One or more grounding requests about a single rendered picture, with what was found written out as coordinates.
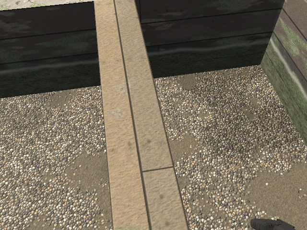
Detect right robot hand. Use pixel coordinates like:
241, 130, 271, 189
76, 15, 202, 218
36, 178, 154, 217
250, 218, 295, 230

